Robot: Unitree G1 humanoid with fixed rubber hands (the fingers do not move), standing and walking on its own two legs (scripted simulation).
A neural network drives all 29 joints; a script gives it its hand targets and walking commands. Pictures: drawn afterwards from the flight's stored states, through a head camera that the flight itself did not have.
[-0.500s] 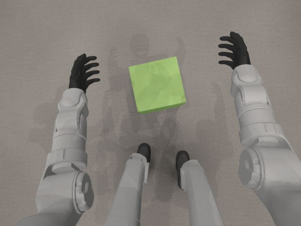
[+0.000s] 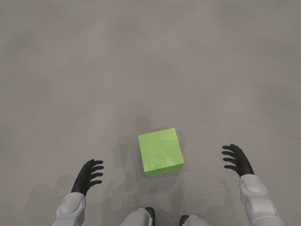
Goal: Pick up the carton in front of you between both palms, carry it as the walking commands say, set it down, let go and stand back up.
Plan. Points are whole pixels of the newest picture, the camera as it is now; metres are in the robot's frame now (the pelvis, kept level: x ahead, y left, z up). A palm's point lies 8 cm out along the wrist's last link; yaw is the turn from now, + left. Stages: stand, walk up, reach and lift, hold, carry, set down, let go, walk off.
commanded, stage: let go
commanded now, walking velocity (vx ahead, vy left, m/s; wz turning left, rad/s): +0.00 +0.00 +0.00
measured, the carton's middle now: (160, 154) +0.43 +0.04 -0.63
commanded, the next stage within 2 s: stand in 0.70 s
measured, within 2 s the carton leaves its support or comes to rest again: neither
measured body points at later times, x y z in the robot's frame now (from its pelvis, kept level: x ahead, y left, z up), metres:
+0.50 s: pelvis +0.01 -0.03 +0.02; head +0.02 -0.02 +0.46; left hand +0.19 +0.21 -0.06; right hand +0.18 -0.26 -0.06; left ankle +0.01 +0.10 -0.72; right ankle -0.02 -0.12 -0.72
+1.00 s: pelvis +0.02 +0.00 +0.01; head +0.03 +0.02 +0.46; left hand +0.16 +0.29 -0.09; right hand +0.16 -0.30 -0.07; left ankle +0.01 +0.10 -0.72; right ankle -0.02 -0.12 -0.72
